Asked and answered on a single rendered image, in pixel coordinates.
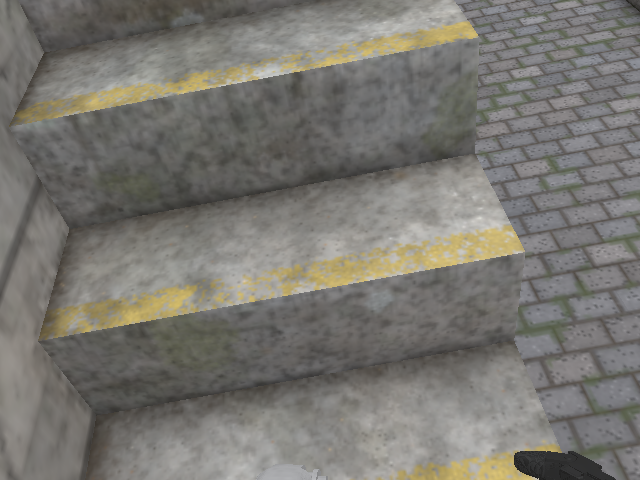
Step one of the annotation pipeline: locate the robot right hand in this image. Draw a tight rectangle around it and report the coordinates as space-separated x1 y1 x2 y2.
514 451 616 480

